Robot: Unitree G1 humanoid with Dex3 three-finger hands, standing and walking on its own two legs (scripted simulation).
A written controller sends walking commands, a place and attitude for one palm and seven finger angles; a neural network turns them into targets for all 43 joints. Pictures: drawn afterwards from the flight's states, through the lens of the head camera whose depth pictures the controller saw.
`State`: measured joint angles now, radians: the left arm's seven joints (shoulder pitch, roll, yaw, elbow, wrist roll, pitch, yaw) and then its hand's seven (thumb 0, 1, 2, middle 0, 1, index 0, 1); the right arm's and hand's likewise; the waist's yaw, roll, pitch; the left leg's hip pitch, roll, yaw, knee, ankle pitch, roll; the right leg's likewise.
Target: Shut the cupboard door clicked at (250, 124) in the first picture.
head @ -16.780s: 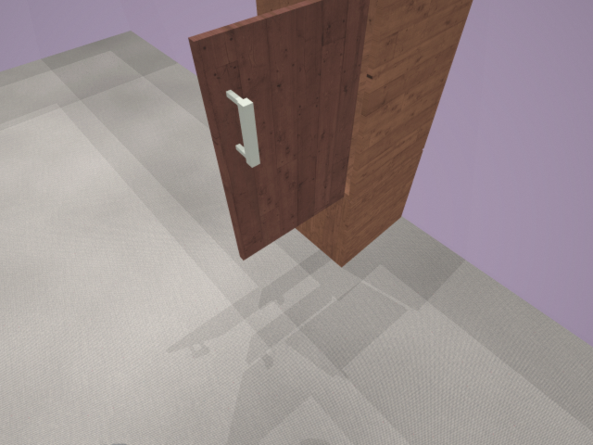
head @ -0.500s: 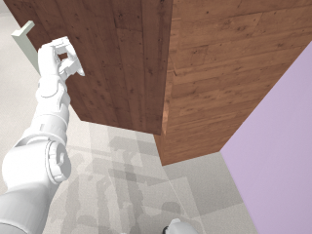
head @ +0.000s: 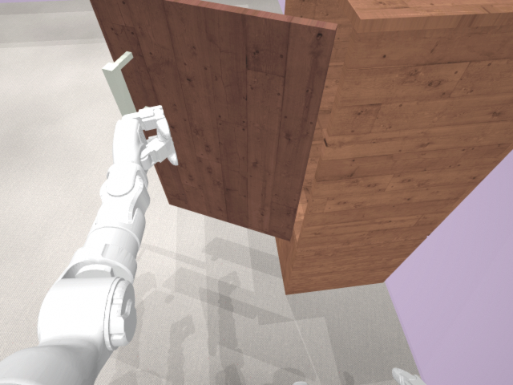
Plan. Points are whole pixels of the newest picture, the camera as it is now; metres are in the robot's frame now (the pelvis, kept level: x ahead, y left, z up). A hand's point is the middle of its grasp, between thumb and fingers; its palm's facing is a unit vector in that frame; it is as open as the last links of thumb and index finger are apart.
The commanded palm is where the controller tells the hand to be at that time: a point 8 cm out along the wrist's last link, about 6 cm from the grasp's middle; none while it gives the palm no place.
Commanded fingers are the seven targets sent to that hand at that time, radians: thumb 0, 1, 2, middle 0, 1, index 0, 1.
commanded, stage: draw the hand back to the body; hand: left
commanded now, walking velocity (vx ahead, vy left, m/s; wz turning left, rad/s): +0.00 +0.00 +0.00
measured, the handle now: (130, 93) +0.60 +0.22 +0.11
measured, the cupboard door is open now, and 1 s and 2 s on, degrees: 64 64 64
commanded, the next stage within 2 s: step back with the hand held close in 1.60 s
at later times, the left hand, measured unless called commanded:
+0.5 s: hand (114, 185) +0.35 +0.18 +0.15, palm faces +0.05 -1.00 -0.03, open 3.1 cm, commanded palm +0.31 +0.22 +0.15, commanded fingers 0.00 0.90 0.90 -1.16 -1.35 -1.16 -1.35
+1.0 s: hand (8, 267) +0.24 +0.24 +0.17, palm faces +0.38 -0.87 -0.33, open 4.4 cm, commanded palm +0.19 +0.28 +0.19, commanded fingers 0.00 0.90 0.90 -0.47 -0.60 -0.47 -0.60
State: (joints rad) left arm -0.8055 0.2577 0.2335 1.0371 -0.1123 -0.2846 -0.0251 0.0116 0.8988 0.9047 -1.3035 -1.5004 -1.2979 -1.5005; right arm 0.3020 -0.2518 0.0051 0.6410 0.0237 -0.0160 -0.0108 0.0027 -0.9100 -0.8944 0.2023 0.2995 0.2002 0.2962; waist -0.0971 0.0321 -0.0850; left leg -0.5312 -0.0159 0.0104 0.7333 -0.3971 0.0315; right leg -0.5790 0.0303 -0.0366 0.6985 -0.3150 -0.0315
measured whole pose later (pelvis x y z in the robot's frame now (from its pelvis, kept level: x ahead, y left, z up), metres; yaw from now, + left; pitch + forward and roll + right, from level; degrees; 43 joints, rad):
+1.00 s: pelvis +0.01 +0.00 +0.03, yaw +1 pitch -3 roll +0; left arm 0.25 0.31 0.23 -0.19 -0.08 -0.05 0.08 0.01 0.90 0.90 -0.74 -0.89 -0.74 -0.89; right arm 0.19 -0.22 0.04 0.62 0.02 -0.02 -0.07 0.01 -0.91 -0.89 0.20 0.30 0.20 0.30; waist 0.05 0.10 0.01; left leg -0.07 -0.03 -0.01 0.40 -0.27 0.03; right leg -0.12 0.02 -0.04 0.39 -0.21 -0.02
